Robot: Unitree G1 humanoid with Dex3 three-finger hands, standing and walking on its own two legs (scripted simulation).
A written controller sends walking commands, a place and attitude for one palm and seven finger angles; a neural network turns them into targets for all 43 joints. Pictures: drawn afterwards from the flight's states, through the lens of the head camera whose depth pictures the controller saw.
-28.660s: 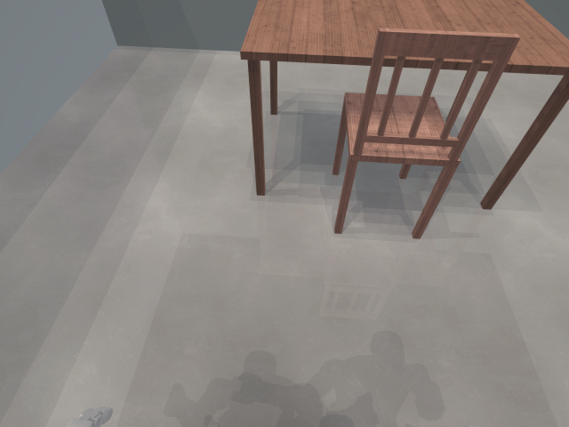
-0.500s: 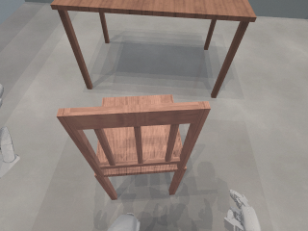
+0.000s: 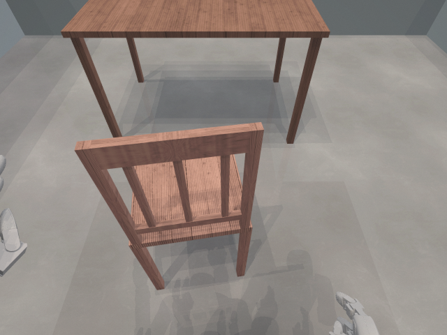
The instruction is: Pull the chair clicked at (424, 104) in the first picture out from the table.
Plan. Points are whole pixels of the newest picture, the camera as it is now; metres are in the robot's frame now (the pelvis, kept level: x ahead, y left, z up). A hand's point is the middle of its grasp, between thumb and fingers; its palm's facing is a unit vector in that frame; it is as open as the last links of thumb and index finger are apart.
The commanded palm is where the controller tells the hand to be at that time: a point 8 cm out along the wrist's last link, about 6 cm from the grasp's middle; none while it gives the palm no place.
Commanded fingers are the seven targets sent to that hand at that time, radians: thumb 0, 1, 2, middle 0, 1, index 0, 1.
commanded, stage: stop stepping back and stand still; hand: left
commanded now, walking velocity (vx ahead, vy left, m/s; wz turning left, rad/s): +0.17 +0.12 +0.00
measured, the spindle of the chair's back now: (183, 192) +0.45 +0.13 -0.09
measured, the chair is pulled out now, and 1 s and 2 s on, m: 0.66 0.66 0.66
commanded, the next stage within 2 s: let the arm hang, fingers relaxed in 0.44 s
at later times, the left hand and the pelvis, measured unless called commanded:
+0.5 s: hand out of the picture +0.17 +0.28 +0.16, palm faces +0.45 -0.78 -0.44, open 7.4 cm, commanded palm +0.11 +0.32 +0.18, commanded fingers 0.00 0.90 0.90 -0.20 -0.30 -0.20 -0.30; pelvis -0.02 +0.02 +0.00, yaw +1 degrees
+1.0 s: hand out of the picture -0.02 +0.19 -0.17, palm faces +0.05 -0.97 -0.22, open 7.0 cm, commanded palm none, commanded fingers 0.00 0.90 0.90 -0.20 -0.30 -0.20 -0.30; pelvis -0.02 +0.00 +0.00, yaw +3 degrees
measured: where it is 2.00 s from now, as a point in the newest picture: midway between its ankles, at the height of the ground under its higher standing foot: outside the picture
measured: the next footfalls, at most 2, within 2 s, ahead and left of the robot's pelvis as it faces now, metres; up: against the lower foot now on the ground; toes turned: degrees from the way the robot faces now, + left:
left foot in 0.08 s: +0.03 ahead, +0.13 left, +0.00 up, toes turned +2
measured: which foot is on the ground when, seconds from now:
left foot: up 0.00-0.06, down 0.08-1.00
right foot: down 0.00-1.00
